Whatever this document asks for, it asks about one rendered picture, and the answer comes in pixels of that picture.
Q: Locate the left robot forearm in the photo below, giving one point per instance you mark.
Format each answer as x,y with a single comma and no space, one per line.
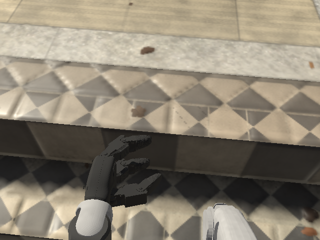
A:
92,221

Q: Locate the robot right thigh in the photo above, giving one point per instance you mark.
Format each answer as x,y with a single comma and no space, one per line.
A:
225,222

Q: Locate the left robot hand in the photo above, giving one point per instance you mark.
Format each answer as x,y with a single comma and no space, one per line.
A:
105,173

